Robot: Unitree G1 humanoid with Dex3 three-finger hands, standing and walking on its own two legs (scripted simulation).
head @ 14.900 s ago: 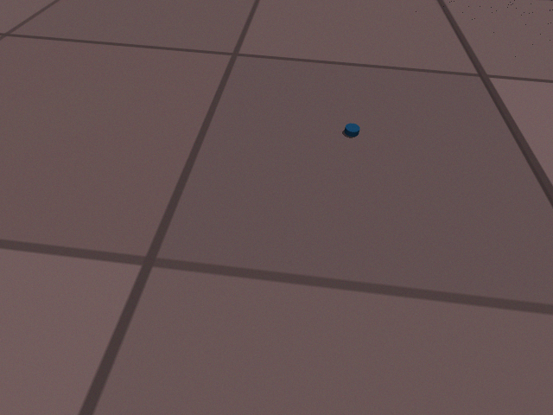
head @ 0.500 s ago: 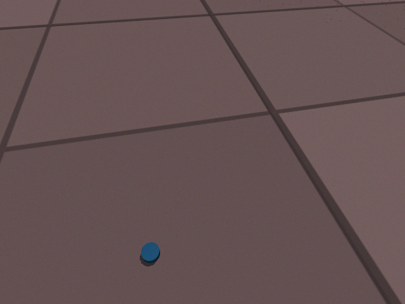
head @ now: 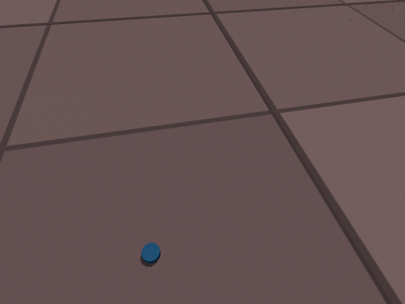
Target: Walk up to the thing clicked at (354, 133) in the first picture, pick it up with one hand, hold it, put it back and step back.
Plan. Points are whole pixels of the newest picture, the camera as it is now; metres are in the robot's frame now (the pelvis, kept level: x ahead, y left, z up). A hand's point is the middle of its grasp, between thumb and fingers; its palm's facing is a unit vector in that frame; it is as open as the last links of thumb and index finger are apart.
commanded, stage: stand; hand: left
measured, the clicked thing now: (151, 253) +0.46 +0.23 -0.76
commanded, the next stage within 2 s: walk up in 0.62 s
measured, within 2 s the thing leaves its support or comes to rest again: neither
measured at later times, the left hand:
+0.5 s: hand out of the picture +0.08 +0.25 -0.15, palm faces -0.03 -0.93 -0.35, open 7.4 cm
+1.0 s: hand out of the picture +0.06 +0.31 -0.19, palm faces -0.04 -0.93 -0.37, open 7.4 cm
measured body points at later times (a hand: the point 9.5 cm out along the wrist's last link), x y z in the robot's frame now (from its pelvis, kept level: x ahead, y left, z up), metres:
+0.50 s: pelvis +0.00 +0.00 +0.00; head +0.02 +0.00 +0.45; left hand +0.08 +0.30 -0.13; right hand +0.08 -0.30 -0.14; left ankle -0.04 +0.14 -0.75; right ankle +0.01 -0.12 -0.75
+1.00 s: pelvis -0.09 +0.05 -0.03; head -0.01 +0.07 +0.41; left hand +0.06 +0.36 -0.17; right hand -0.02 -0.29 -0.14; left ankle -0.11 +0.16 -0.75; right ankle +0.00 -0.11 -0.74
